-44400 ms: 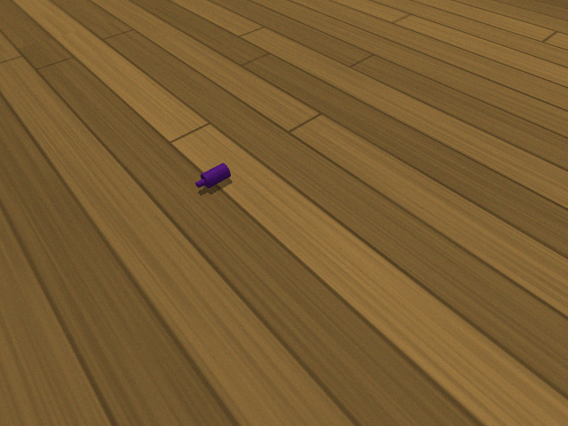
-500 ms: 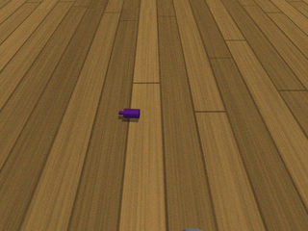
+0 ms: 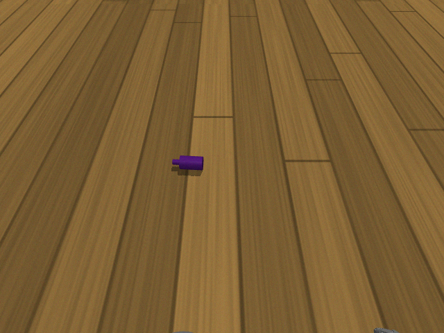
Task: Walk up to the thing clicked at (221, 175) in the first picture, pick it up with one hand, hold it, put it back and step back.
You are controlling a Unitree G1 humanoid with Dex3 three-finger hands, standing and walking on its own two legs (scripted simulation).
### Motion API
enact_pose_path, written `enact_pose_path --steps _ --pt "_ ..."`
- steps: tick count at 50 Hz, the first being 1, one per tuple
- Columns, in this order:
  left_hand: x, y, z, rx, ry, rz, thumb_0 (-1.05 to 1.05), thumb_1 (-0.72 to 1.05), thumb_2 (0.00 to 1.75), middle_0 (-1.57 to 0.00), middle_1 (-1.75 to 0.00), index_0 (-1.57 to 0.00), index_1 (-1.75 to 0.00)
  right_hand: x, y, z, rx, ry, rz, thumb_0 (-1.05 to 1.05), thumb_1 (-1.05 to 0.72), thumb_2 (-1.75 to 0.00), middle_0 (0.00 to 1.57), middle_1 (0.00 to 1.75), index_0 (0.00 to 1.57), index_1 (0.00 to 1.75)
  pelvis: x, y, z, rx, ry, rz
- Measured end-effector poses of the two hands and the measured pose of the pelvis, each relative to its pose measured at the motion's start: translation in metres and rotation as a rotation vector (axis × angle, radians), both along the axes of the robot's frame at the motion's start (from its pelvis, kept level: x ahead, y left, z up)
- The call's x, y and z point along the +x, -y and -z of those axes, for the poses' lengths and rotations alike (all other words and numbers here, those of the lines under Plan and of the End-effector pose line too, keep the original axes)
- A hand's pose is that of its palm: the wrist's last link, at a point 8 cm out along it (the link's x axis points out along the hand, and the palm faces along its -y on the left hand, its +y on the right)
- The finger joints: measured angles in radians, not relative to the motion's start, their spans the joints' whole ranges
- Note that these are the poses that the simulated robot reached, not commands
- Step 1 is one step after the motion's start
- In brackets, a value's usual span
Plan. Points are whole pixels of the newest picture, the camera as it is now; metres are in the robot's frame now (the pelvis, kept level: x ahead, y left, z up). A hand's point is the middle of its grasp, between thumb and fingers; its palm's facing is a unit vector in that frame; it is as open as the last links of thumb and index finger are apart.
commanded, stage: step back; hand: left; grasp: from above
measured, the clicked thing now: (187, 162) +1.05 +0.23 -0.72
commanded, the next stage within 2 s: stand in 0.22 s
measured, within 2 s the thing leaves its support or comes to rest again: neither
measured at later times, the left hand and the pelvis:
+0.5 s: hand out of the picture +0.10 +0.25 -0.13, palm faces -0.02 -0.94 -0.34, open 7.4 cm; pelvis +0.01 +0.00 +0.02, yaw -1 degrees
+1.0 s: hand out of the picture +0.10 +0.25 -0.14, palm faces -0.04 -0.94 -0.34, open 7.4 cm; pelvis +0.02 +0.00 +0.02, yaw -1 degrees
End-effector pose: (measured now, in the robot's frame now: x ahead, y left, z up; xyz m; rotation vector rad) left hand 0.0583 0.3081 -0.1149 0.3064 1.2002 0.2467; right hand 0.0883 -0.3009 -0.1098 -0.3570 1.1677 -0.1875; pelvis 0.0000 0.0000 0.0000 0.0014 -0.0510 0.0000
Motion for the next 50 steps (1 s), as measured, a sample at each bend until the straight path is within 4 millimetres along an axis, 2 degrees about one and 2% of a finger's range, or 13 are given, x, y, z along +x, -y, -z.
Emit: enact_pose_path --steps 9,15,20,37,43,50 --pt "0.028 -0.001 -0.006 -0.013 0.012 0.026 0.01 0.90 0.89 -0.20 -0.29 -0.20 -0.30 0.034 -0.022 -0.009 0.044 0.044 -0.006 0.01 -0.90 -0.90 0.21 0.30 0.21 0.30 0.010 -0.003 -0.010 -0.011 -0.013 0.013" --pt "0.037 0.003 -0.013 -0.019 0.007 0.037 0.00 0.90 0.89 -0.20 -0.29 -0.20 -0.30 0.042 -0.022 -0.013 0.055 0.059 -0.001 0.01 -0.90 -0.90 0.21 0.30 0.21 0.30 0.013 -0.005 -0.016 -0.005 -0.011 0.016" --pt "0.039 0.007 -0.016 -0.024 -0.003 0.043 0.00 0.90 0.89 -0.20 -0.29 -0.20 -0.30 0.035 -0.017 -0.014 0.053 0.048 0.016 0.01 -0.91 -0.90 0.21 0.30 0.20 0.30 0.015 -0.004 -0.019 -0.002 -0.006 0.014" --pt "0.030 0.015 -0.016 -0.024 -0.053 0.050 0.00 0.90 0.89 -0.20 -0.29 -0.20 -0.30 -0.012 -0.001 -0.009 0.041 -0.070 0.072 0.01 -0.91 -0.90 0.21 0.30 0.20 0.30 0.015 0.002 -0.022 -0.001 -0.016 0.014" --pt "0.032 0.016 -0.016 -0.024 -0.055 0.051 0.00 0.90 0.89 -0.20 -0.29 -0.20 -0.30 -0.014 -0.001 -0.009 0.042 -0.082 0.075 0.01 -0.91 -0.90 0.21 0.30 0.20 0.30 0.017 0.003 -0.022 -0.002 -0.020 0.014" --pt "0.037 0.016 -0.016 -0.025 -0.047 0.051 0.00 0.90 0.89 -0.20 -0.29 -0.20 -0.30 -0.008 -0.002 -0.009 0.041 -0.074 0.066 0.01 -0.91 -0.90 0.21 0.30 0.20 0.30 0.021 0.003 -0.022 -0.002 -0.023 0.013"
